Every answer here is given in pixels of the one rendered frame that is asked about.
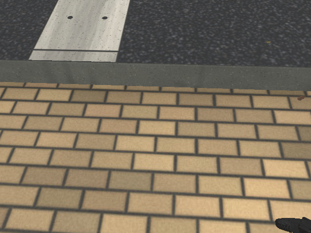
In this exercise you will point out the robot right hand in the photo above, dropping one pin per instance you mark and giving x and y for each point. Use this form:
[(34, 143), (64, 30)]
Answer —
[(295, 225)]

